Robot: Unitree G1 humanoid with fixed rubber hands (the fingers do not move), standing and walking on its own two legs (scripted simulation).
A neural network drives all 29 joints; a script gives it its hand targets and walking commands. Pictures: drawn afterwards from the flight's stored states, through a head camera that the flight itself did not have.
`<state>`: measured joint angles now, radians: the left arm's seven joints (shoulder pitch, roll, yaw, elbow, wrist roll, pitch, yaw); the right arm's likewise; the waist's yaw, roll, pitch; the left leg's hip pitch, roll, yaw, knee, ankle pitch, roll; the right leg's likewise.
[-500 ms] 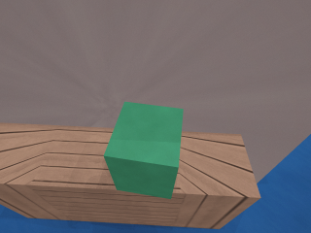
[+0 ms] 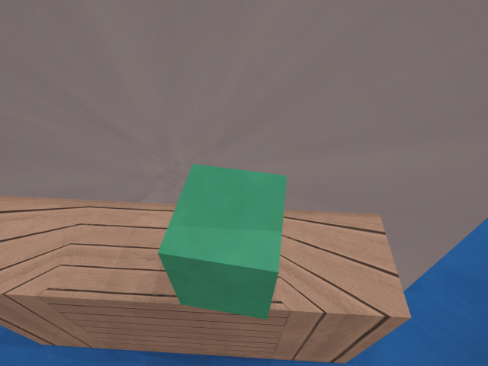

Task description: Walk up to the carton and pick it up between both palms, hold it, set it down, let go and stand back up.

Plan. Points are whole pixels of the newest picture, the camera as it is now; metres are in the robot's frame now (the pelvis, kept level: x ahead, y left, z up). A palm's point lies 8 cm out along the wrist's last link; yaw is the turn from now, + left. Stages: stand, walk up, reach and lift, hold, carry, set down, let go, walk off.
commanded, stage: walk up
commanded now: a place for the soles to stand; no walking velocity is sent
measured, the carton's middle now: (230, 243) +0.39 +0.05 -0.10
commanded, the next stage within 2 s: stand in 0.02 s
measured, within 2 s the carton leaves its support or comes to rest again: neither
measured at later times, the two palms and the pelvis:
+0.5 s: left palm (105, 348) +0.19 +0.26 -0.12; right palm out of the picture +0.15 -0.27 -0.13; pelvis -0.03 -0.01 -0.03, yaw +1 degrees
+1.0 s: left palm out of the picture +0.12 +0.27 -0.09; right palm out of the picture +0.09 -0.21 -0.09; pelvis -0.06 +0.02 -0.01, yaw -2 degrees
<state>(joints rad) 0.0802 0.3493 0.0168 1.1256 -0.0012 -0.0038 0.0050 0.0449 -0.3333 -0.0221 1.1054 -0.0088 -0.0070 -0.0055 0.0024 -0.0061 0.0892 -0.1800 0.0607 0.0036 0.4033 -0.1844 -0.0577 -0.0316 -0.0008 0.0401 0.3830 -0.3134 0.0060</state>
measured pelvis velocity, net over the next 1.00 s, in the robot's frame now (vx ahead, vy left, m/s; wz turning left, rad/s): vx -0.06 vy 0.02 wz -0.04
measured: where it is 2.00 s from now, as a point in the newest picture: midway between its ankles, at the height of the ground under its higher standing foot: outside the picture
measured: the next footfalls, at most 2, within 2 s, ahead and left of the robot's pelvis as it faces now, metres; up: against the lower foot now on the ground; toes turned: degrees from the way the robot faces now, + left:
none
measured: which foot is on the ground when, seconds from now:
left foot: down 0.00-1.00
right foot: down 0.00-1.00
